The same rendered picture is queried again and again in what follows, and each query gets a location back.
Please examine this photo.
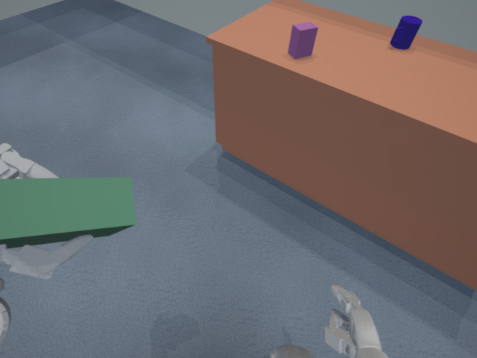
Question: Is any robot left hand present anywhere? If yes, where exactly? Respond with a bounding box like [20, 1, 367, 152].
[0, 143, 93, 280]

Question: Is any table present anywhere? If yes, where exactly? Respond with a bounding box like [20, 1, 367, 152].
[206, 0, 477, 290]

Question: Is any sponge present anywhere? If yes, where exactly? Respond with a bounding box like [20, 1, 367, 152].
[0, 177, 136, 248]

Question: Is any robot right hand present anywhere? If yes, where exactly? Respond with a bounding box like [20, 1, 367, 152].
[325, 284, 382, 358]

